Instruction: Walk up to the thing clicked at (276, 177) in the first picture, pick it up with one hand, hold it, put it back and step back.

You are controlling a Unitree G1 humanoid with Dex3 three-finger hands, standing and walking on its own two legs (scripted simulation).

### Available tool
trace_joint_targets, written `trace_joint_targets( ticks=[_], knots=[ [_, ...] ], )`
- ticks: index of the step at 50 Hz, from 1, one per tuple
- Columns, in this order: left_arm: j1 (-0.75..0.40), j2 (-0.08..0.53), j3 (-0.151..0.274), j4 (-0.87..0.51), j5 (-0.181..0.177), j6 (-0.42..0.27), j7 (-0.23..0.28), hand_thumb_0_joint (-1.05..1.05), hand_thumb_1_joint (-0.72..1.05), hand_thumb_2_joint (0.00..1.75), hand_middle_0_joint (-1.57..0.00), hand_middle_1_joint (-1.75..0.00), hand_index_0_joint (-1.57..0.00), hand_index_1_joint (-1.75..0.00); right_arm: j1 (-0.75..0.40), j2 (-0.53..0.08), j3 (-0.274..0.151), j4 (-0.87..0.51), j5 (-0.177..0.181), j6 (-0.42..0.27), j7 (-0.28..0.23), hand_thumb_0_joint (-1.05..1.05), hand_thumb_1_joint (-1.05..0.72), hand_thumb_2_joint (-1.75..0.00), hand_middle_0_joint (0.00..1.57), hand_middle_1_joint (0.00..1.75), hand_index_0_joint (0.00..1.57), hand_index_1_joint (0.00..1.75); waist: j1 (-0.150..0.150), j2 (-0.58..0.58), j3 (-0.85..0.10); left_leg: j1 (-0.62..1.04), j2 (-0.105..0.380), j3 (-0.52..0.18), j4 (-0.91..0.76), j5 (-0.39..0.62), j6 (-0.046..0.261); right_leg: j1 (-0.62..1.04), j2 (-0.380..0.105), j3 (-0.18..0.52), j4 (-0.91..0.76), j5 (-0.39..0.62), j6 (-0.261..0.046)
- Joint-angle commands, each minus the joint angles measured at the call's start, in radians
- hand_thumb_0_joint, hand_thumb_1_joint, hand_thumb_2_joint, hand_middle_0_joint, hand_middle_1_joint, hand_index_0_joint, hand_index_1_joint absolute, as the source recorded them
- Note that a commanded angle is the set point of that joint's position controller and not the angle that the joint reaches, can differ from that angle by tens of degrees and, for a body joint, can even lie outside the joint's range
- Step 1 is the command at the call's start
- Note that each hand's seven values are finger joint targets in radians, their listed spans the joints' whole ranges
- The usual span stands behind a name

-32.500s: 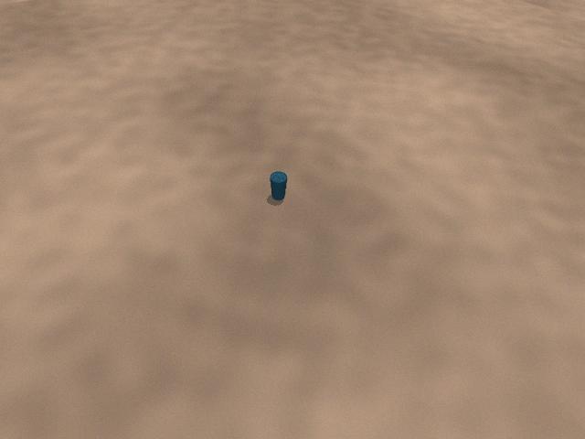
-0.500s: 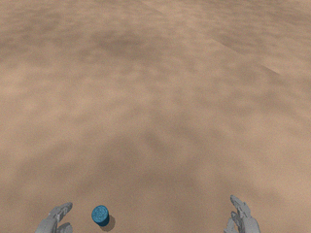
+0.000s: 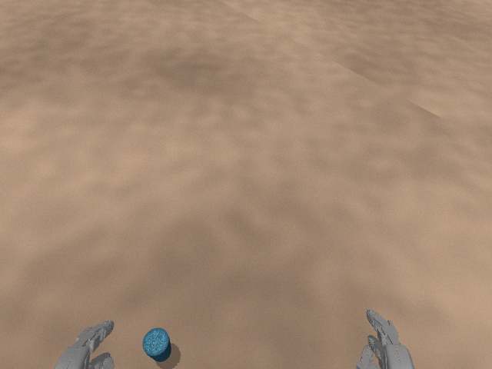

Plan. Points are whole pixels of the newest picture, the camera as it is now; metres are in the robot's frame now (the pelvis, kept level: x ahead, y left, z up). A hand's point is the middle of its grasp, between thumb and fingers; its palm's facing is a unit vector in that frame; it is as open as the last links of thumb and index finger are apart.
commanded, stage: home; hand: left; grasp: from above
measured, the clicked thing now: (159, 346) +0.35 +0.24 -0.65
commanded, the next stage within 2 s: stand in 0.20 s
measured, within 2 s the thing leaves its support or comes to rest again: neither
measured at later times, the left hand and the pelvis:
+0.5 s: hand out of the picture +0.14 +0.22 -0.09, palm faces +0.02 -0.94 -0.33, open 7.4 cm; pelvis -0.01 +0.00 +0.03, yaw +0 degrees
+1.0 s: hand out of the picture +0.02 +0.25 -0.10, palm faces +0.06 -0.95 -0.30, open 7.4 cm; pelvis -0.02 +0.02 +0.06, yaw +1 degrees
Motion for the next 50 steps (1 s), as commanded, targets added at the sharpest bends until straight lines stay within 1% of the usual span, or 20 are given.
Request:
trace_joint_targets(
  ticks=[1,5,8,9,10,14,15,16,17,18,20,23,28,31,34,41,42,43,47,50],
  knots=[
    [-0.012,0.097,0.054,-0.203,0.008,-0.045,0.012,0.00,0.90,0.90,-0.20,-0.30,-0.20,-0.30,-0.053,-0.125,-0.055,-0.158,-0.004,-0.051,-0.015,0.00,-0.90,-0.90,0.20,0.30,0.20,0.30,-0.006,0.007,-0.093,0.145,-0.012,0.029,-0.141,0.274,0.025,0.023,0.016,-0.015,-0.148,0.279,-0.006],
    [-0.019,0.108,0.063,-0.208,0.009,-0.050,0.014,0.00,0.90,0.90,-0.20,-0.30,-0.20,-0.30,-0.054,-0.128,-0.057,-0.156,-0.005,-0.052,-0.015,0.00,-0.90,-0.90,0.20,0.30,0.20,0.30,0.000,0.018,-0.088,0.134,-0.010,0.017,-0.158,0.236,0.023,0.012,0.020,-0.022,-0.141,0.235,-0.012],
    [0.002,0.097,0.061,-0.198,0.005,-0.051,0.014,0.00,0.90,0.90,-0.20,-0.30,-0.20,-0.30,-0.050,-0.128,-0.058,-0.158,-0.005,-0.052,-0.015,0.00,-0.90,-0.90,0.20,0.30,0.20,0.30,-0.002,0.001,-0.109,0.149,-0.009,0.022,-0.138,0.291,0.023,0.030,0.019,-0.020,-0.134,0.288,-0.009],
    [0.003,0.113,0.075,-0.207,0.005,-0.052,0.016,0.00,0.90,0.90,-0.20,-0.30,-0.20,-0.30,-0.048,-0.129,-0.059,-0.158,-0.003,-0.050,-0.014,0.00,-0.90,-0.90,0.20,0.30,0.20,0.30,0.001,0.006,-0.125,0.155,-0.010,0.022,-0.138,0.306,0.023,0.040,0.018,-0.018,-0.131,0.304,-0.010],
    [-0.002,0.098,0.054,-0.201,0.008,-0.051,0.016,0.00,0.90,0.90,-0.20,-0.30,-0.20,-0.30,-0.055,-0.125,-0.055,-0.159,-0.004,-0.050,-0.014,0.00,-0.90,-0.90,0.20,0.30,0.20,0.30,-0.001,0.008,-0.101,0.144,-0.010,0.022,-0.141,0.298,0.022,0.028,0.019,-0.020,-0.132,0.296,-0.011],
    [-0.005,0.105,0.063,-0.206,0.007,-0.051,0.015,0.00,0.90,0.90,-0.20,-0.30,-0.20,-0.30,-0.048,-0.125,-0.058,-0.154,-0.005,-0.050,-0.014,0.00,-0.90,-0.90,0.20,0.30,0.20,0.30,0.000,0.015,-0.124,0.156,-0.009,0.021,-0.134,0.320,0.022,0.032,0.018,-0.018,-0.132,0.315,-0.009],
    [-0.297,0.188,0.057,0.145,0.135,-0.249,0.052,0.00,0.90,0.90,-0.20,-0.30,-0.20,-0.30,-0.112,-0.216,-0.082,0.108,-0.127,0.049,0.046,0.00,-0.90,-0.90,0.20,0.30,0.20,0.30,0.086,-0.063,0.133,0.122,0.020,-0.019,-0.239,0.431,0.079,0.247,-0.074,0.060,-0.195,0.264,-0.033],
    [-0.220,0.201,0.084,0.325,0.135,-0.314,0.050,0.00,0.90,0.90,-0.20,-0.30,-0.20,-0.30,-0.119,-0.229,-0.101,0.110,-0.122,0.079,0.072,0.00,-0.90,-0.90,0.20,0.30,0.20,0.30,0.071,-0.108,0.026,0.207,0.008,0.010,-0.229,0.462,0.085,0.281,-0.086,0.119,-0.210,0.295,-0.074],
    [-0.214,0.205,0.079,0.368,0.140,-0.347,0.047,0.00,0.90,0.90,-0.20,-0.30,-0.20,-0.30,-0.112,-0.229,-0.097,0.106,-0.124,0.093,0.089,0.00,-0.90,-0.90,0.20,0.30,0.20,0.30,0.062,-0.126,0.013,0.233,0.011,0.000,-0.235,0.472,0.087,0.272,-0.094,0.139,-0.208,0.331,-0.089],
    [-0.221,0.192,0.069,0.398,0.133,-0.366,0.039,0.00,0.90,0.90,-0.20,-0.30,-0.20,-0.30,-0.105,-0.228,-0.096,0.104,-0.132,0.102,0.099,0.00,-0.90,-0.90,0.20,0.30,0.20,0.30,0.047,-0.093,0.034,0.258,0.010,-0.004,-0.250,0.486,0.083,0.239,-0.077,0.137,-0.223,0.378,-0.082],
    [-0.242,0.205,0.059,0.483,0.123,-0.393,0.035,0.00,0.90,0.90,-0.20,-0.30,-0.20,-0.30,-0.106,-0.195,-0.093,0.151,-0.078,0.109,0.129,0.00,-0.90,-0.90,0.20,0.30,0.20,0.30,0.063,-0.052,-0.015,0.336,0.010,-0.008,-0.284,0.491,0.081,0.323,-0.093,0.118,-0.223,0.433,-0.062],
    [-0.269,0.197,0.070,0.606,0.109,-0.402,0.038,0.00,0.90,0.90,-0.20,-0.30,-0.20,-0.30,-0.137,-0.202,-0.107,0.197,-0.056,0.126,0.146,0.00,-0.90,-0.90,0.20,0.30,0.20,0.30,0.075,-0.078,-0.015,0.390,0.009,-0.009,-0.299,0.524,0.074,0.335,-0.098,0.117,-0.270,0.462,-0.050],
    [-0.327,0.199,0.071,0.762,0.110,-0.431,0.038,0.00,0.90,0.90,-0.20,-0.30,-0.20,-0.30,-0.149,-0.201,-0.112,0.266,-0.062,0.157,0.149,0.00,-0.90,-0.90,0.20,0.30,0.20,0.30,0.064,-0.078,0.072,0.414,0.011,-0.030,-0.394,0.344,0.078,0.332,-0.110,0.129,-0.384,0.300,-0.039],
    [-0.345,0.200,0.071,0.834,0.106,-0.440,0.036,0.00,0.90,0.90,-0.20,-0.30,-0.20,-0.30,-0.130,-0.207,-0.114,0.311,-0.062,0.160,0.146,0.00,-0.90,-0.90,0.20,0.30,0.20,0.30,0.054,-0.051,0.085,0.472,0.027,-0.050,-0.452,0.376,0.077,0.350,-0.102,0.116,-0.404,0.316,-0.037],
    [-0.324,0.183,0.063,0.915,0.100,-0.438,0.035,0.00,0.90,0.90,-0.20,-0.30,-0.20,-0.30,-0.155,-0.225,-0.113,0.352,-0.062,0.164,0.143,0.00,-0.90,-0.90,0.20,0.30,0.20,0.30,0.073,0.012,0.136,0.445,0.064,-0.117,-0.550,0.341,0.079,0.400,-0.082,0.078,-0.431,0.290,-0.026],
    [-0.322,0.204,0.057,1.051,0.092,-0.447,0.032,0.00,0.90,0.90,-0.20,-0.30,-0.20,-0.30,-0.142,-0.241,-0.109,0.437,-0.046,0.174,0.132,0.00,-0.90,-0.90,0.20,0.30,0.20,0.30,0.057,-0.007,0.143,0.544,0.065,-0.096,-0.627,0.434,0.057,0.488,-0.101,0.082,-0.535,0.363,-0.017],
    [-0.325,0.207,0.055,1.066,0.092,-0.446,0.031,0.00,0.90,0.90,-0.20,-0.30,-0.20,-0.30,-0.142,-0.238,-0.107,0.448,-0.045,0.177,0.132,0.00,-0.90,-0.90,0.20,0.30,0.20,0.30,0.056,-0.015,0.167,0.531,0.063,-0.097,-0.642,0.398,0.053,0.488,-0.101,0.081,-0.551,0.340,-0.017],
    [-0.329,0.210,0.055,1.077,0.091,-0.447,0.031,0.00,0.90,0.90,-0.20,-0.30,-0.20,-0.30,-0.150,-0.246,-0.110,0.453,-0.044,0.177,0.131,0.00,-0.90,-0.90,0.20,0.30,0.20,0.30,0.057,-0.019,0.150,0.558,0.065,-0.093,-0.643,0.421,0.054,0.498,-0.106,0.082,-0.561,0.358,-0.017],
    [-0.333,0.214,0.050,1.128,0.095,-0.446,0.030,0.00,0.90,0.90,-0.20,-0.30,-0.20,-0.30,-0.153,-0.242,-0.107,0.482,-0.042,0.189,0.132,0.00,-0.90,-0.90,0.20,0.30,0.20,0.30,0.052,-0.032,0.196,0.523,0.062,-0.100,-0.696,0.280,0.049,0.510,-0.107,0.081,-0.599,0.296,-0.010],
    [-0.328,0.215,0.046,1.158,0.097,-0.448,0.029,0.00,0.90,0.90,-0.20,-0.30,-0.20,-0.30,-0.166,-0.242,-0.106,0.499,-0.041,0.190,0.135,0.00,-0.90,-0.90,0.20,0.30,0.20,0.30,0.056,-0.038,0.212,0.535,0.062,-0.101,-0.706,0.288,0.046,0.508,-0.112,0.081,-0.622,0.295,-0.010]
  ],
)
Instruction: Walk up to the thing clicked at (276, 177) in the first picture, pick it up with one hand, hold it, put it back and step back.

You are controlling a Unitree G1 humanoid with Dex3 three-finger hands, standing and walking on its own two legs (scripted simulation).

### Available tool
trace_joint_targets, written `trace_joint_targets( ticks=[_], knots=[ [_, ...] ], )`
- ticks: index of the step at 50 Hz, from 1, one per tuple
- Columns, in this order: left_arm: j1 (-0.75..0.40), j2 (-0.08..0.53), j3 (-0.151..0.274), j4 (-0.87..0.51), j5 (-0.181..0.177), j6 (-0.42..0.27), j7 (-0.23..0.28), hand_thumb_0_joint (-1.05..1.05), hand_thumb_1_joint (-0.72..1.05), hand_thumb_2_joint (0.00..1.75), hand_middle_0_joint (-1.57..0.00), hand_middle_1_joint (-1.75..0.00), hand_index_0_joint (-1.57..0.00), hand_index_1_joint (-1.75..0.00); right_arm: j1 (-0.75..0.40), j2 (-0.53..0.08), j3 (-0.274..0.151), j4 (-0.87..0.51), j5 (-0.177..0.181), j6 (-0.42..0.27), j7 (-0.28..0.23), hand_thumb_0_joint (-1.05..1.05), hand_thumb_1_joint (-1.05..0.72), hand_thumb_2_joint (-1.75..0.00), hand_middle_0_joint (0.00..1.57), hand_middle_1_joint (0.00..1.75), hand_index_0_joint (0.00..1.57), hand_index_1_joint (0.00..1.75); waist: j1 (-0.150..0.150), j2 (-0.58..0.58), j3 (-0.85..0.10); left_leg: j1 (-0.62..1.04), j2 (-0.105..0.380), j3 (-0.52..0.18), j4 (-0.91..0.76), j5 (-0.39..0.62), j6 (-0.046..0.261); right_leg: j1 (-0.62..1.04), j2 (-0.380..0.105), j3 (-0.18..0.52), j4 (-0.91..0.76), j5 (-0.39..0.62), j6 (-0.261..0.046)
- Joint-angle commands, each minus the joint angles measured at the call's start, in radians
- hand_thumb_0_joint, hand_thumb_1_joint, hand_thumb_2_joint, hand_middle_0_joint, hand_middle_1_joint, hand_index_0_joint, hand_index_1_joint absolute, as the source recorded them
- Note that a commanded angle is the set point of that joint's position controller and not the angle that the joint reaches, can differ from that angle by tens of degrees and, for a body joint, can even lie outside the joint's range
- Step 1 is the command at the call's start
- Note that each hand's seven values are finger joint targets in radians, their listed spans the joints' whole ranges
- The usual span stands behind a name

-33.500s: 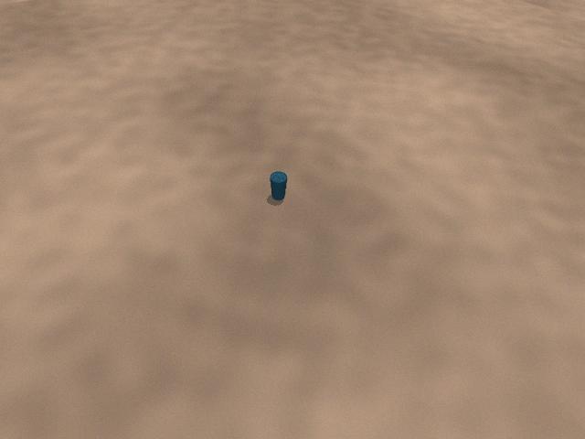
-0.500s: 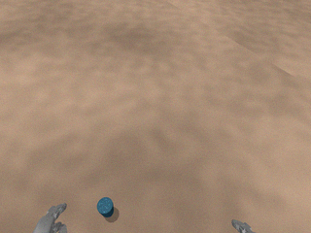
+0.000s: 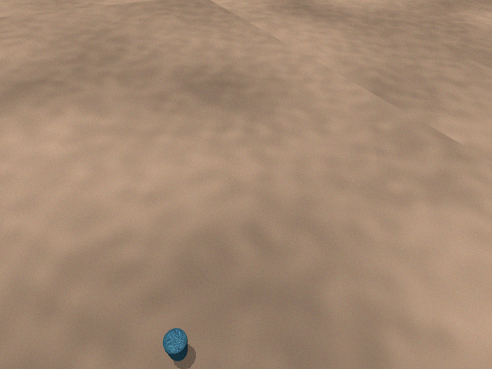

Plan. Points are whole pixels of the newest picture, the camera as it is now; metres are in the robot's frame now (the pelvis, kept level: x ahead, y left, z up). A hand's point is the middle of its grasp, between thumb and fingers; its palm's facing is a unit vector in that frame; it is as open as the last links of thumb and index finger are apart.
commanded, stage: stand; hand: left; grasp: from above
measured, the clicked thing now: (176, 346) +0.38 +0.21 -0.71
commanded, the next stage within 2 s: step back in 1.82 s
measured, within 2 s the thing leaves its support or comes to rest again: neither
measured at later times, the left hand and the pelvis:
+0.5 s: hand out of the picture +0.04 +0.22 -0.16, palm faces +0.02 -0.95 -0.32, open 7.4 cm; pelvis +0.00 -0.01 +0.01, yaw +0 degrees
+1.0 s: hand out of the picture +0.08 +0.22 -0.15, palm faces +0.02 -0.95 -0.32, open 7.4 cm; pelvis +0.01 -0.02 +0.01, yaw +0 degrees
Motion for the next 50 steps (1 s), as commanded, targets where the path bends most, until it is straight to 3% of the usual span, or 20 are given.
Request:
trace_joint_targets(
  ticks=[1,8,13,15,18,22,25,28,33,38,41,49,50],
  knots=[
    [-0.032,0.177,0.034,-0.031,0.006,-0.024,0.014,0.00,0.90,0.90,-0.20,-0.30,-0.20,-0.30,-0.033,-0.207,-0.044,-0.045,-0.002,-0.018,-0.014,0.00,-0.90,-0.90,0.20,0.30,0.20,0.30,-0.011,0.021,-0.011,-0.026,0.120,-0.137,-0.162,-0.039,0.005,-0.017,-0.042,0.054,-0.091,0.014,-0.048],
    [-0.030,0.184,0.029,0.003,0.005,-0.028,0.010,0.00,0.90,0.90,-0.20,-0.30,-0.20,-0.30,-0.045,-0.213,-0.039,-0.025,0.000,-0.016,-0.010,0.00,-0.90,-0.90,0.20,0.30,0.20,0.30,-0.011,0.015,0.003,-0.011,0.125,-0.138,-0.176,-0.051,0.001,-0.028,-0.049,0.060,-0.117,0.001,-0.047],
    [-0.042,0.195,0.028,0.013,0.001,-0.031,0.009,0.00,0.90,0.90,-0.20,-0.30,-0.20,-0.30,-0.048,-0.212,-0.033,-0.012,0.002,-0.019,-0.008,0.00,-0.90,-0.90,0.20,0.30,0.20,0.30,-0.010,0.012,-0.028,0.011,0.125,-0.124,-0.161,0.025,0.002,-0.002,-0.063,0.070,-0.126,0.044,-0.051],
    [-0.048,0.204,0.030,0.018,0.000,-0.030,0.008,0.00,0.90,0.90,-0.20,-0.30,-0.20,-0.30,-0.045,-0.216,-0.032,-0.005,0.001,-0.017,-0.007,0.00,-0.90,-0.90,0.20,0.30,0.20,0.30,-0.011,0.009,-0.014,0.003,0.127,-0.128,-0.172,-0.010,0.000,-0.012,-0.059,0.069,-0.132,0.019,-0.051],
    [-0.053,0.205,0.027,0.021,0.000,-0.033,0.006,0.00,0.90,0.90,-0.20,-0.30,-0.20,-0.30,-0.047,-0.223,-0.030,-0.003,0.004,-0.019,-0.006,0.00,-0.90,-0.90,0.20,0.30,0.20,0.30,-0.017,-0.008,-0.019,0.029,0.126,-0.120,-0.160,0.039,-0.002,-0.027,-0.060,0.072,-0.142,0.029,-0.052],
    [-0.070,0.215,0.028,0.022,-0.004,-0.030,0.006,0.00,0.90,0.90,-0.20,-0.30,-0.20,-0.30,-0.036,-0.223,-0.026,0.007,0.002,-0.016,-0.006,0.00,-0.90,-0.90,0.20,0.30,0.20,0.30,-0.022,0.006,0.003,-0.013,0.128,-0.120,-0.178,0.001,-0.004,-0.014,-0.058,0.073,-0.142,0.003,-0.054],
    [-0.055,0.208,0.025,0.026,-0.004,-0.035,0.003,0.00,0.90,0.90,-0.20,-0.30,-0.20,-0.30,-0.057,-0.230,-0.023,0.003,0.006,-0.019,-0.004,0.00,-0.90,-0.90,0.20,0.30,0.20,0.30,-0.013,-0.004,-0.032,0.026,0.130,-0.111,-0.157,0.079,0.000,0.000,-0.066,0.077,-0.146,0.059,-0.055],
    [-0.071,0.213,0.028,0.026,-0.005,-0.034,0.003,0.00,0.90,0.90,-0.20,-0.30,-0.20,-0.30,-0.057,-0.232,-0.021,0.010,0.005,-0.020,-0.006,0.00,-0.90,-0.90,0.20,0.30,0.20,0.30,-0.013,-0.002,-0.039,0.030,0.134,-0.110,-0.157,0.096,-0.001,0.004,-0.066,0.075,-0.141,0.069,-0.057],
    [-0.082,0.222,0.029,0.033,-0.008,-0.033,0.000,0.00,0.90,0.90,-0.20,-0.30,-0.20,-0.30,-0.048,-0.235,-0.018,0.016,0.006,-0.019,-0.005,0.00,-0.90,-0.90,0.20,0.30,0.20,0.30,-0.019,-0.004,-0.012,0.007,0.133,-0.111,-0.173,0.056,-0.003,-0.003,-0.062,0.074,-0.149,0.039,-0.056],
    [-0.085,0.223,0.028,0.030,-0.008,-0.036,-0.001,0.00,0.90,0.90,-0.20,-0.30,-0.20,-0.30,-0.051,-0.243,-0.018,0.019,0.007,-0.022,-0.005,0.00,-0.90,-0.90,0.20,0.30,0.20,0.30,-0.020,-0.012,-0.039,0.037,0.138,-0.106,-0.159,0.119,-0.005,0.000,-0.065,0.077,-0.158,0.071,-0.057],
    [-0.098,0.223,0.028,0.023,-0.012,-0.041,-0.001,0.00,0.90,0.90,-0.20,-0.30,-0.20,-0.30,-0.057,-0.243,-0.013,0.020,0.008,-0.025,-0.006,0.00,-0.90,-0.90,0.20,0.30,0.20,0.30,-0.018,0.007,-0.077,0.057,0.147,-0.098,-0.137,0.238,-0.002,0.045,-0.073,0.074,-0.140,0.192,-0.055],
    [-0.110,0.229,0.029,0.028,-0.015,-0.036,-0.002,0.00,0.90,0.90,-0.20,-0.30,-0.20,-0.30,-0.054,-0.252,-0.011,0.028,0.009,-0.025,-0.010,0.00,-0.90,-0.90,0.20,0.30,0.20,0.30,-0.020,0.003,-0.091,0.065,0.149,-0.089,-0.146,0.241,-0.006,0.052,-0.070,0.069,-0.142,0.186,-0.056],
    [-0.113,0.231,0.030,0.025,-0.015,-0.037,-0.003,0.00,0.90,0.90,-0.20,-0.30,-0.20,-0.30,-0.059,-0.258,-0.012,0.026,0.008,-0.026,-0.011,0.00,-0.90,-0.90,0.20,0.30,0.20,0.30,-0.018,0.012,-0.101,0.070,0.153,-0.090,-0.141,0.281,-0.004,0.065,-0.074,0.070,-0.134,0.228,-0.058]
  ],
)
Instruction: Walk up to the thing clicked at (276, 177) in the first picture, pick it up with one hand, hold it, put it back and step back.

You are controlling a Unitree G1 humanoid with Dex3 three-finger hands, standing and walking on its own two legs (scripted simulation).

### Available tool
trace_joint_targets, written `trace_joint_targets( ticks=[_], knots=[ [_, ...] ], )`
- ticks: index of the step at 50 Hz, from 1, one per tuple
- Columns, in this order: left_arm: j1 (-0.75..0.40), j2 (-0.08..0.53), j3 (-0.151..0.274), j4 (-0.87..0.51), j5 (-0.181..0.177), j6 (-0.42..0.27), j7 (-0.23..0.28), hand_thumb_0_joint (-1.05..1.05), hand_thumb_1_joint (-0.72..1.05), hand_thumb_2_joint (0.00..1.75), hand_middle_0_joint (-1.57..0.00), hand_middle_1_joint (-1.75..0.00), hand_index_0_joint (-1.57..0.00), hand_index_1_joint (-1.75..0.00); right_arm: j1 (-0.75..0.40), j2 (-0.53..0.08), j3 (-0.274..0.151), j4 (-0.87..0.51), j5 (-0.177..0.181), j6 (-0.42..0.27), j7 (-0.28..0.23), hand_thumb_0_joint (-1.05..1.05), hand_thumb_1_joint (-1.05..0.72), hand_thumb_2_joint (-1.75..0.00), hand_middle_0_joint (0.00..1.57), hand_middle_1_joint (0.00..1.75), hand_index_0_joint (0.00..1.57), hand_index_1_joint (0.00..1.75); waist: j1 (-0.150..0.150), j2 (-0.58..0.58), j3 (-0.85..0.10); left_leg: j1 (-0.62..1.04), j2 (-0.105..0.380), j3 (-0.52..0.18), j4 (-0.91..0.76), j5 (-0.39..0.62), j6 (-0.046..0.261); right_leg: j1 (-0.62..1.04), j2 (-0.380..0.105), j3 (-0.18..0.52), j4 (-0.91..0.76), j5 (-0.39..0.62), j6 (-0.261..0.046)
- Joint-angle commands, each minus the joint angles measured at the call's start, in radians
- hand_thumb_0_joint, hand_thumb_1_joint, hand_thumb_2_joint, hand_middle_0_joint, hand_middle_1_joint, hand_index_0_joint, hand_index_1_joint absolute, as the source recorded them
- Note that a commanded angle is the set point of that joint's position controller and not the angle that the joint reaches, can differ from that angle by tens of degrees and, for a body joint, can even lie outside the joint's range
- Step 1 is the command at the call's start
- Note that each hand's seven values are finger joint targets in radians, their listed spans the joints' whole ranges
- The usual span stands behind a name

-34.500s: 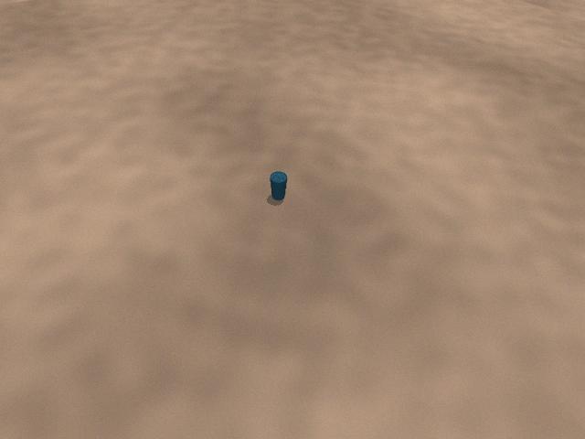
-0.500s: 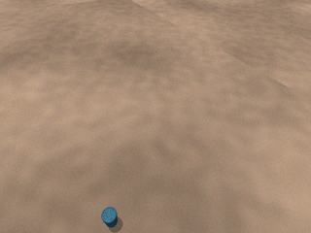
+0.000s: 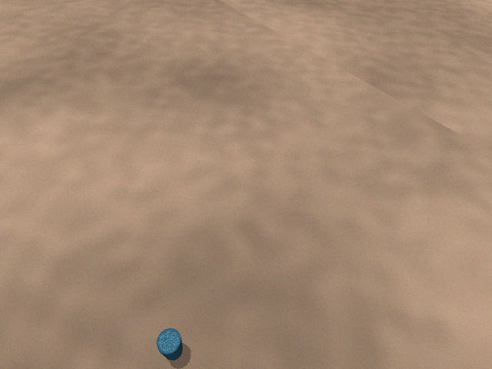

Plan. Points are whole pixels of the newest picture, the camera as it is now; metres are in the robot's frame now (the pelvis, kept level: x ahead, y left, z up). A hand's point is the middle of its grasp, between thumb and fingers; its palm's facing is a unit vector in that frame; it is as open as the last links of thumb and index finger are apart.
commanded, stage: stand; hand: left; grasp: from above
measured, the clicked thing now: (171, 346) +0.36 +0.24 -0.72
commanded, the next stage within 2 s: step back in 0.82 s
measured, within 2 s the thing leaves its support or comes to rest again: neither
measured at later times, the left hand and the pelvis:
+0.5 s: hand out of the picture +0.07 +0.24 -0.16, palm faces +0.01 -0.94 -0.33, open 7.4 cm; pelvis +0.00 +0.00 +0.00, yaw +0 degrees
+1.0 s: hand out of the picture +0.06 +0.27 -0.16, palm faces +0.01 -0.93 -0.37, open 7.4 cm; pelvis -0.03 +0.00 -0.01, yaw +1 degrees
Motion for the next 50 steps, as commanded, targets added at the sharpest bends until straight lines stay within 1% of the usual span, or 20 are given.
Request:
trace_joint_targets(
  ticks=[1,6,9,11,15,23,24,26,28,33,39,40,41,42,44,45,46,48,49,50],
  knots=[
    [-0.022,0.199,0.036,-0.052,0.003,-0.016,0.017,0.00,0.90,0.90,-0.20,-0.30,-0.20,-0.30,-0.019,-0.196,-0.034,-0.049,-0.003,-0.018,-0.016,0.00,-0.90,-0.90,0.20,0.30,0.20,0.30,0.004,-0.005,-0.085,0.009,0.119,-0.081,-0.040,0.234,0.029,0.011,-0.101,0.074,-0.037,0.175,-0.022],
    [-0.028,0.205,0.036,-0.055,0.004,-0.017,0.017,0.00,0.90,0.90,-0.20,-0.30,-0.20,-0.30,-0.033,-0.202,-0.035,-0.051,-0.002,-0.019,-0.016,0.00,-0.90,-0.90,0.20,0.30,0.20,0.30,0.004,-0.012,-0.094,0.016,0.121,-0.078,-0.030,0.247,0.030,0.024,-0.109,0.078,-0.042,0.202,-0.020],
    [-0.037,0.213,0.035,-0.058,0.005,-0.017,0.015,0.00,0.90,0.90,-0.20,-0.30,-0.20,-0.30,-0.029,-0.204,-0.035,-0.051,-0.003,-0.017,-0.014,0.00,-0.90,-0.90,0.20,0.30,0.20,0.30,-0.001,-0.021,-0.078,0.006,0.118,-0.078,-0.048,0.195,0.024,0.006,-0.102,0.078,-0.054,0.142,-0.022],
    [-0.037,0.206,0.031,-0.061,0.006,-0.017,0.014,0.00,0.90,0.90,-0.20,-0.30,-0.20,-0.30,-0.045,-0.205,-0.035,-0.052,-0.002,-0.019,-0.013,0.00,-0.90,-0.90,0.20,0.30,0.20,0.30,0.005,-0.011,-0.082,0.017,0.121,-0.079,-0.039,0.210,0.023,0.004,-0.107,0.079,-0.051,0.161,-0.025],
    [-0.040,0.211,0.029,-0.060,0.003,-0.019,0.011,0.00,0.90,0.90,-0.20,-0.30,-0.20,-0.30,-0.037,-0.211,-0.034,-0.050,0.000,-0.019,-0.011,0.00,-0.90,-0.90,0.20,0.30,0.20,0.30,-0.003,0.006,-0.074,0.000,0.117,-0.079,-0.057,0.146,0.023,-0.002,-0.105,0.085,-0.059,0.108,-0.026],
    [-0.031,0.219,0.027,-0.064,0.001,-0.024,0.012,0.00,0.90,0.90,-0.20,-0.30,-0.20,-0.30,-0.041,-0.212,-0.033,-0.054,-0.001,-0.021,-0.009,0.00,-0.90,-0.90,0.20,0.30,0.20,0.30,0.000,-0.018,-0.116,0.041,0.124,-0.072,-0.033,0.256,0.029,0.017,-0.111,0.076,-0.041,0.227,-0.025],
    [-0.035,0.221,0.027,-0.061,0.001,-0.023,0.013,0.00,0.90,0.90,-0.20,-0.30,-0.20,-0.30,-0.039,-0.213,-0.033,-0.053,0.001,-0.020,-0.010,0.00,-0.90,-0.90,0.20,0.30,0.20,0.30,-0.003,-0.012,-0.098,0.021,0.122,-0.078,-0.043,0.222,0.027,0.012,-0.108,0.078,-0.050,0.185,-0.023],
    [-0.034,0.223,0.025,-0.065,0.002,-0.024,0.013,0.00,0.90,0.90,-0.20,-0.30,-0.20,-0.30,-0.045,-0.215,-0.033,-0.054,-0.001,-0.020,-0.009,0.00,-0.90,-0.90,0.20,0.30,0.20,0.30,0.001,-0.014,-0.111,0.041,0.125,-0.074,-0.035,0.254,0.028,0.013,-0.112,0.079,-0.045,0.218,-0.026],
    [-0.039,0.231,0.027,-0.066,0.001,-0.023,0.011,0.00,0.90,0.90,-0.20,-0.30,-0.20,-0.30,-0.029,-0.213,-0.030,-0.048,0.000,-0.021,-0.009,0.00,-0.90,-0.90,0.20,0.30,0.20,0.30,-0.004,-0.005,-0.092,0.022,0.124,-0.076,-0.049,0.228,0.021,0.011,-0.108,0.081,-0.048,0.180,-0.027],
    [-0.023,0.224,0.023,-0.057,0.003,-0.019,0.008,0.00,0.90,0.90,-0.20,-0.30,-0.20,-0.30,-0.037,-0.218,-0.031,-0.049,0.001,-0.017,-0.008,0.00,-0.90,-0.90,0.20,0.30,0.20,0.30,0.000,0.003,-0.055,-0.001,0.118,-0.084,-0.069,0.121,0.024,-0.023,-0.101,0.081,-0.066,0.079,-0.028],
    [-0.030,0.230,0.021,-0.066,0.001,-0.023,0.007,0.00,0.90,0.90,-0.20,-0.30,-0.20,-0.30,-0.028,-0.218,-0.030,-0.048,0.001,-0.020,-0.004,0.00,-0.90,-0.90,0.20,0.30,0.20,0.30,-0.004,-0.005,-0.069,-0.004,0.119,-0.083,-0.065,0.144,0.020,-0.011,-0.106,0.085,-0.064,0.094,-0.032],
    [-0.025,0.231,0.021,-0.069,0.002,-0.023,0.007,0.00,0.90,0.90,-0.20,-0.30,-0.20,-0.30,-0.034,-0.225,-0.034,-0.050,0.000,-0.019,-0.005,0.00,-0.90,-0.90,0.20,0.30,0.20,0.30,0.001,0.007,-0.088,0.010,0.122,-0.081,-0.059,0.150,0.024,-0.003,-0.108,0.087,-0.062,0.105,-0.035],
    [-0.030,0.316,0.074,-0.085,-0.018,-0.012,0.010,0.00,0.90,0.90,-0.20,-0.30,-0.20,-0.30,-0.075,-0.282,-0.058,-0.089,0.005,-0.001,0.002,0.00,-0.90,-0.90,0.20,0.30,0.20,0.30,-0.006,-0.004,0.025,-0.070,0.101,-0.087,0.060,0.334,0.053,-0.076,-0.101,0.093,0.023,0.290,-0.042],
    [-0.013,0.310,0.076,-0.103,-0.022,-0.010,0.014,0.00,0.90,0.90,-0.20,-0.30,-0.20,-0.30,-0.050,-0.260,-0.056,-0.106,0.015,0.003,0.001,0.00,-0.90,-0.90,0.20,0.30,0.20,0.30,-0.008,-0.009,-0.017,-0.064,0.100,-0.064,0.105,0.394,0.060,-0.052,-0.107,0.087,0.055,0.362,-0.058],
    [-0.003,0.304,0.082,-0.126,-0.024,-0.005,0.015,0.00,0.90,0.90,-0.20,-0.30,-0.20,-0.30,-0.039,-0.251,-0.059,-0.130,0.023,0.010,0.003,0.00,-0.90,-0.90,0.20,0.30,0.20,0.30,-0.008,-0.021,-0.075,-0.049,0.074,-0.041,0.184,0.392,0.062,-0.040,-0.125,0.102,0.078,0.431,-0.092],
    [-0.016,0.305,0.085,-0.147,-0.022,-0.002,0.015,0.00,0.90,0.90,-0.20,-0.30,-0.20,-0.30,-0.025,-0.248,-0.063,-0.144,0.023,0.016,0.005,0.00,-0.90,-0.90,0.20,0.30,0.20,0.30,-0.014,-0.041,-0.108,-0.057,0.063,-0.031,0.229,0.373,0.065,-0.034,-0.145,0.115,0.092,0.443,-0.115],
    [-0.034,0.308,0.088,-0.162,-0.020,0.005,0.015,0.00,0.90,0.90,-0.20,-0.30,-0.20,-0.30,-0.019,-0.244,-0.069,-0.150,0.021,0.024,0.005,0.00,-0.90,-0.90,0.20,0.30,0.20,0.30,-0.018,-0.065,-0.118,-0.065,0.037,-0.017,0.275,0.301,0.061,-0.060,-0.174,0.142,0.085,0.427,-0.142],
    [-0.094,0.320,0.094,-0.210,-0.007,0.014,0.016,0.00,0.90,0.90,-0.20,-0.30,-0.20,-0.30,0.019,-0.244,-0.081,-0.169,0.016,0.039,0.006,0.00,-0.90,-0.90,0.20,0.30,0.20,0.30,-0.031,-0.131,-0.140,-0.075,-0.008,0.009,0.412,0.034,0.053,-0.109,-0.265,0.201,0.080,0.422,-0.212],
    [-0.122,0.327,0.095,-0.238,0.001,0.017,0.015,0.00,0.90,0.90,-0.20,-0.30,-0.20,-0.30,0.046,-0.247,-0.086,-0.178,0.013,0.047,0.008,0.00,-0.90,-0.90,0.20,0.30,0.20,0.30,-0.038,-0.170,-0.146,-0.076,-0.018,-0.004,0.471,-0.101,0.063,-0.146,-0.303,0.224,0.096,0.419,-0.237],
    [-0.137,0.323,0.095,-0.256,0.005,0.020,0.014,0.00,0.90,0.90,-0.20,-0.30,-0.20,-0.30,0.063,-0.250,-0.089,-0.189,0.011,0.051,0.012,0.00,-0.90,-0.90,0.20,0.30,0.20,0.30,-0.043,-0.181,-0.137,-0.073,-0.019,-0.017,0.504,-0.228,0.072,-0.197,-0.318,0.224,0.114,0.400,-0.247]
  ],
)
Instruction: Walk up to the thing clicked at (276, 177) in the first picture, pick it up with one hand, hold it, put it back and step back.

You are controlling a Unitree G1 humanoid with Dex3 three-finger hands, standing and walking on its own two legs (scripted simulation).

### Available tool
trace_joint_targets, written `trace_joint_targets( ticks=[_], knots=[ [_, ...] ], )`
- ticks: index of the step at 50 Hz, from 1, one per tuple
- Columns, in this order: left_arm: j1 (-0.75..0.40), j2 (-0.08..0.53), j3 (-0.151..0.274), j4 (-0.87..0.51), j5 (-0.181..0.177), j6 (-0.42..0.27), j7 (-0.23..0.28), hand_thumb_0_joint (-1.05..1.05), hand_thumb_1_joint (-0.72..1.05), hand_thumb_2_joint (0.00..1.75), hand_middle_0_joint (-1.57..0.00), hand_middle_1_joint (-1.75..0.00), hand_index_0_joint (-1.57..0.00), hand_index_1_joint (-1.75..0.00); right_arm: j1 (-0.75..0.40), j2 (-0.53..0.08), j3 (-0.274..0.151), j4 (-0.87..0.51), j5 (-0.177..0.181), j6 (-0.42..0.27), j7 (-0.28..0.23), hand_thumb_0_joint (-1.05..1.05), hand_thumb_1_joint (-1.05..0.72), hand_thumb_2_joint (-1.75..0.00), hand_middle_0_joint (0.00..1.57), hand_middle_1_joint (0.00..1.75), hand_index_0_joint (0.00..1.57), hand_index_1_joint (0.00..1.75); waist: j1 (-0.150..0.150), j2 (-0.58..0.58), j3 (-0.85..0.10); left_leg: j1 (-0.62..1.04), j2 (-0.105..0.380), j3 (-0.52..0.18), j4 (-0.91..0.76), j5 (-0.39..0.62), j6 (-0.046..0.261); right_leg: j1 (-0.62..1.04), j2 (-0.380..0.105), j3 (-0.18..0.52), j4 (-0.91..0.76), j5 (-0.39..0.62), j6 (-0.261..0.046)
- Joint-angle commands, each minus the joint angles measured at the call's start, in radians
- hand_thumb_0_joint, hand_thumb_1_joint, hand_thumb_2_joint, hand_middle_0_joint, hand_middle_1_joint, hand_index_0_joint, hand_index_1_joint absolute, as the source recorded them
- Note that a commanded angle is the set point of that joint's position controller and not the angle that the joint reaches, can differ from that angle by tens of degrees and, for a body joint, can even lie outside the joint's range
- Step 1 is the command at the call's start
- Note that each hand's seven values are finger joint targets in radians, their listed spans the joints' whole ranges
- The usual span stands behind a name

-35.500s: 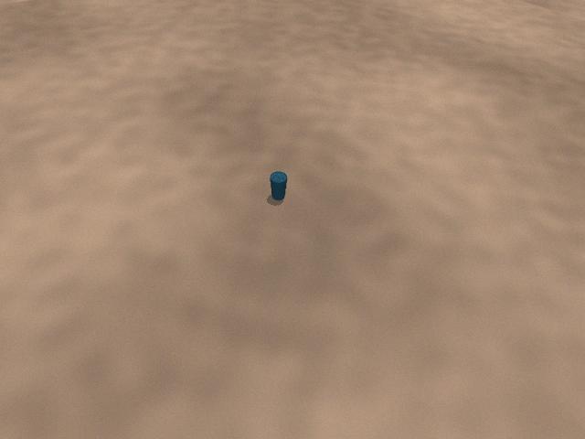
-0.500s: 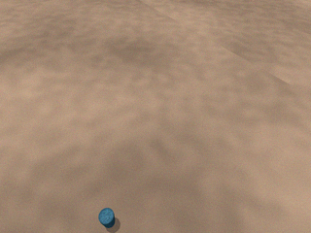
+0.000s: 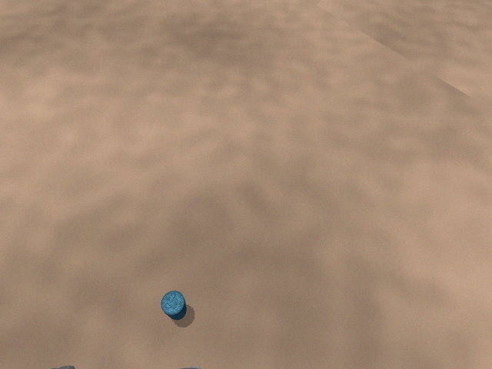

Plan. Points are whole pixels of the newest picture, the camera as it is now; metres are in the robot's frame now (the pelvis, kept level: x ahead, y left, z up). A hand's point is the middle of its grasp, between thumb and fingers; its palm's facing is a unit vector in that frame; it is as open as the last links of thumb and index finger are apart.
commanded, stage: step back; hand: left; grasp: from above
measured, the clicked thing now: (175, 307) +0.40 +0.23 -0.71
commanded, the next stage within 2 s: none
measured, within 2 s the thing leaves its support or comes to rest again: neither
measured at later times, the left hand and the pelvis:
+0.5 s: hand out of the picture +0.02 +0.28 -0.17, palm faces -0.09 -0.92 -0.39, open 7.4 cm; pelvis -0.10 +0.02 -0.02, yaw -4 degrees
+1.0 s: hand out of the picture -0.11 +0.31 -0.16, palm faces +0.01 -0.94 -0.35, open 7.4 cm; pelvis -0.23 +0.05 +0.00, yaw -1 degrees
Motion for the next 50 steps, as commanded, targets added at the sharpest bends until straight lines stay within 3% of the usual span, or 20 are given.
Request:
trace_joint_targets(
  ticks=[1,4,5,6,13,18,22,24,25,26,27,30,38,41,42,43,44,45,48,50],
  knots=[
    [-0.117,0.278,0.061,-0.154,0.027,-0.005,0.020,0.00,0.90,0.90,-0.20,-0.30,-0.20,-0.30,0.131,-0.184,-0.062,-0.077,-0.014,0.014,-0.006,0.00,-0.90,-0.90,0.20,0.30,0.20,0.30,-0.040,-0.215,-0.230,0.128,-0.003,-0.024,0.223,-0.225,0.042,-0.137,-0.326,0.240,-0.035,0.397,-0.233],
    [-0.114,0.230,0.052,-0.182,0.013,0.009,0.020,0.00,0.90,0.90,-0.20,-0.30,-0.20,-0.30,0.141,-0.215,-0.073,-0.095,-0.015,0.001,-0.003,0.00,-0.90,-0.90,0.20,0.30,0.20,0.30,-0.037,-0.016,-0.178,0.061,0.117,-0.126,-0.063,0.333,0.078,-0.117,-0.108,0.089,0.223,0.192,-0.102],
    [-0.078,0.185,0.044,-0.184,-0.003,0.015,0.025,0.00,0.90,0.90,-0.20,-0.30,-0.20,-0.30,0.090,-0.278,-0.083,-0.123,-0.022,-0.005,-0.006,0.00,-0.90,-0.90,0.20,0.30,0.20,0.30,-0.019,0.145,-0.157,0.060,0.234,-0.312,-0.214,0.525,0.126,-0.167,0.074,0.051,0.381,0.001,-0.044],
    [-0.047,0.178,0.049,-0.180,0.003,0.024,0.031,0.00,0.90,0.90,-0.20,-0.30,-0.20,-0.30,0.107,-0.289,-0.085,-0.128,-0.034,-0.014,-0.010,0.00,-0.90,-0.90,0.20,0.30,0.20,0.30,-0.015,0.157,-0.172,0.104,0.302,-0.432,-0.238,0.577,0.173,-0.227,0.118,0.153,0.501,-0.362,-0.046],
    [0.069,0.215,0.055,-0.159,0.005,0.031,0.038,0.00,0.90,0.90,-0.20,-0.30,-0.20,-0.30,0.028,-0.226,-0.073,-0.203,-0.033,-0.027,-0.041,0.00,-0.90,-0.90,0.20,0.30,0.20,0.30,0.027,0.101,-0.292,0.254,0.242,-0.224,-0.116,0.524,0.201,-0.300,0.101,0.214,0.716,-0.266,-0.016],
    [0.011,0.197,0.057,-0.212,0.014,0.009,0.031,0.00,0.90,0.90,-0.20,-0.30,-0.20,-0.30,0.131,-0.232,-0.078,-0.198,-0.032,-0.017,-0.045,0.00,-0.90,-0.90,0.20,0.30,0.20,0.30,-0.045,0.104,-0.272,0.344,0.256,-0.232,-0.091,0.549,0.229,-0.281,0.060,0.158,0.405,-0.293,0.016],
    [0.144,0.188,0.064,-0.159,0.025,-0.006,0.022,0.00,0.90,0.90,-0.20,-0.30,-0.20,-0.30,0.041,-0.254,-0.072,-0.223,-0.022,-0.003,-0.037,0.00,-0.90,-0.90,0.20,0.30,0.20,0.30,0.017,0.127,-0.278,0.160,0.205,-0.173,-0.041,0.367,0.162,-0.031,0.047,0.059,0.015,-0.069,-0.018],
    [0.183,0.229,0.074,-0.148,0.041,-0.018,0.022,0.00,0.90,0.90,-0.20,-0.30,-0.20,-0.30,0.034,-0.212,-0.057,-0.223,-0.001,-0.001,-0.031,0.00,-0.90,-0.90,0.20,0.30,0.20,0.30,0.025,0.030,-0.297,-0.017,0.132,-0.127,0.028,0.167,0.072,0.110,-0.041,0.197,-0.071,0.120,-0.065],
    [0.150,0.299,0.089,-0.170,0.043,-0.019,0.018,0.00,0.90,0.90,-0.20,-0.30,-0.20,-0.30,0.031,-0.186,-0.047,-0.236,0.001,-0.001,-0.028,0.00,-0.90,-0.90,0.20,0.30,0.20,0.30,0.019,-0.188,-0.237,-0.195,-0.015,-0.027,0.174,-0.101,0.006,0.110,-0.202,0.430,-0.117,0.151,-0.155],
    [0.082,0.392,0.104,-0.214,0.042,-0.015,0.018,0.00,0.90,0.90,-0.20,-0.30,-0.20,-0.30,0.014,-0.191,-0.058,-0.237,-0.007,0.006,-0.038,0.00,-0.90,-0.90,0.20,0.30,0.20,0.30,0.060,-0.313,-0.184,-0.153,-0.101,-0.029,0.425,-0.401,-0.022,-0.114,-0.403,0.625,-0.187,0.170,-0.330],
    [0.016,0.362,0.102,-0.245,0.041,-0.020,0.024,0.00,0.90,0.90,-0.20,-0.30,-0.20,-0.30,0.036,-0.223,-0.072,-0.212,-0.011,0.008,-0.040,0.00,-0.90,-0.90,0.20,0.30,0.20,0.30,0.029,-0.261,-0.123,-0.089,-0.060,-0.106,0.553,-0.391,-0.030,-0.227,-0.415,0.626,-0.180,0.223,-0.340],
    [-0.048,0.244,0.080,-0.262,0.032,-0.019,0.028,0.00,0.90,0.90,-0.20,-0.30,-0.20,-0.30,0.099,-0.192,-0.058,-0.170,0.000,0.004,-0.032,0.00,-0.90,-0.90,0.20,0.30,0.20,0.30,-0.019,-0.151,-0.111,-0.157,-0.135,-0.126,0.575,-0.275,-0.022,-0.110,-0.201,0.283,-0.093,0.383,-0.217],
    [0.084,0.239,0.076,-0.297,0.034,0.002,0.038,0.00,0.90,0.90,-0.20,-0.30,-0.20,-0.30,0.116,-0.168,-0.042,-0.205,-0.013,-0.019,-0.042,0.00,-0.90,-0.90,0.20,0.30,0.20,0.30,0.049,-0.246,-0.268,-0.116,0.000,-0.022,0.039,-0.274,-0.035,0.234,-0.220,0.280,0.075,0.574,-0.202],
    [0.044,0.243,0.062,-0.311,0.013,0.023,0.025,0.00,0.90,0.90,-0.20,-0.30,-0.20,-0.30,0.187,-0.177,-0.064,-0.168,-0.032,-0.027,-0.036,0.00,-0.90,-0.90,0.20,0.30,0.20,0.30,0.003,-0.176,-0.262,0.111,-0.005,0.011,-0.240,0.102,-0.014,0.041,-0.135,0.210,0.180,0.383,-0.115],
    [0.073,0.206,0.053,-0.320,0.009,0.028,0.022,0.00,0.90,0.90,-0.20,-0.30,-0.20,-0.30,0.167,-0.237,-0.081,-0.183,-0.049,-0.030,-0.037,0.00,-0.90,-0.90,0.20,0.30,0.20,0.30,0.018,-0.058,-0.268,0.197,0.128,-0.166,-0.244,0.225,0.024,-0.113,-0.056,0.187,0.256,0.182,-0.069],
    [0.066,0.174,0.050,-0.325,0.002,0.026,0.024,0.00,0.90,0.90,-0.20,-0.30,-0.20,-0.30,0.129,-0.325,-0.095,-0.197,-0.051,-0.029,-0.031,0.00,-0.90,-0.90,0.20,0.30,0.20,0.30,0.014,0.169,-0.248,0.237,0.315,-0.403,-0.274,0.354,0.120,-0.298,0.116,0.116,0.408,-0.245,-0.034],
    [0.005,0.216,0.069,-0.321,0.016,0.026,0.040,0.00,0.90,0.90,-0.20,-0.30,-0.20,-0.30,0.116,-0.383,-0.104,-0.208,-0.045,-0.026,-0.027,0.00,-0.90,-0.90,0.20,0.30,0.20,0.30,-0.046,0.210,-0.221,0.033,0.415,-0.482,-0.294,0.326,0.259,-0.226,0.126,0.212,0.594,-0.434,-0.021],
    [-0.004,0.240,0.075,-0.308,0.020,0.027,0.043,0.00,0.90,0.90,-0.20,-0.30,-0.20,-0.30,0.079,-0.354,-0.101,-0.209,-0.042,-0.031,-0.034,0.00,-0.90,-0.90,0.20,0.30,0.20,0.30,-0.031,0.180,-0.172,-0.036,0.432,-0.504,-0.308,0.258,0.285,-0.222,0.087,0.244,0.708,-0.393,-0.024],
    [0.131,0.210,0.073,-0.261,-0.001,0.031,0.028,0.00,0.90,0.90,-0.20,-0.30,-0.20,-0.30,-0.041,-0.229,-0.061,-0.237,-0.045,-0.030,-0.039,0.00,-0.90,-0.90,0.20,0.30,0.20,0.30,0.066,0.103,-0.161,0.065,0.235,-0.162,-0.230,0.358,0.169,-0.297,0.130,0.255,0.810,-0.227,-0.034],
    [0.141,0.215,0.081,-0.256,0.009,0.028,0.022,0.00,0.90,0.90,-0.20,-0.30,-0.20,-0.30,0.024,-0.217,-0.061,-0.229,-0.036,-0.033,-0.039,0.00,-0.90,-0.90,0.20,0.30,0.20,0.30,0.039,0.097,-0.195,0.154,0.232,-0.177,-0.199,0.378,0.172,-0.306,0.132,0.225,0.790,-0.227,-0.003]
  ],
)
